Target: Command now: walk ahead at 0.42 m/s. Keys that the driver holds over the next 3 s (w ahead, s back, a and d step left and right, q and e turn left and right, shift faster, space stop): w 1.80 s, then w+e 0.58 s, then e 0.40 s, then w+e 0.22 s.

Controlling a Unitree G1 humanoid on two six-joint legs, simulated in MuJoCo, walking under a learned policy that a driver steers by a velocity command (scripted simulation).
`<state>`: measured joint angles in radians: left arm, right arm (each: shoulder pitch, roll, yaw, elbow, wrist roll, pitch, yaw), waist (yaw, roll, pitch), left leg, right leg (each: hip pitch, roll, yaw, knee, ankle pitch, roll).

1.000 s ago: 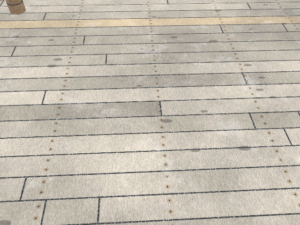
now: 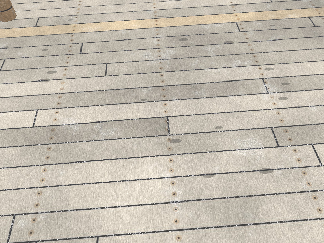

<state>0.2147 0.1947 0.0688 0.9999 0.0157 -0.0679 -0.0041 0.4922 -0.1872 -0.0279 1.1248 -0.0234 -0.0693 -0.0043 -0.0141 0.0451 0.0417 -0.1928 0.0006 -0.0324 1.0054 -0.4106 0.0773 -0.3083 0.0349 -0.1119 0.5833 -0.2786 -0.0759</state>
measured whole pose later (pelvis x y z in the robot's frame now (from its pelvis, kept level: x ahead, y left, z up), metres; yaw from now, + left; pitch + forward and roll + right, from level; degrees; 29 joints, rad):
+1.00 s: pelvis +0.56 -0.03 -0.01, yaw -1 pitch +1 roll +1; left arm 0.01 0.17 0.04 0.87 0.03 -0.08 -0.02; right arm 0.49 -0.17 -0.03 1.10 -0.02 -0.09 -0.02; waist -0.05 0.00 0.07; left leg 0.10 -0.04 0.07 0.39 -0.46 0.04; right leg -0.45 0.00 -0.10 0.50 -0.09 -0.12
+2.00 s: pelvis +1.08 -0.01 +0.02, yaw -5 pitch +0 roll +1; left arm 0.11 0.19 0.04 0.92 0.02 -0.03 -0.04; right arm 0.45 -0.17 -0.04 1.06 -0.02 -0.11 -0.01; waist -0.04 -0.04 0.04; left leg 0.08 -0.08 0.15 0.16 -0.25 0.07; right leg -0.63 -0.07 -0.03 0.72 -0.01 -0.06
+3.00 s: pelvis +1.48 -0.10 +0.02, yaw -40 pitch +0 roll +0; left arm 0.22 0.30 0.07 0.76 0.04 0.05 -0.06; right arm 0.24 -0.27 -0.04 0.77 -0.02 -0.03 -0.02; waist 0.00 -0.01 0.02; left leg -0.26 0.02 0.16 0.35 -0.10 0.05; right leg -0.47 -0.01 0.01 0.95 -0.35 -0.01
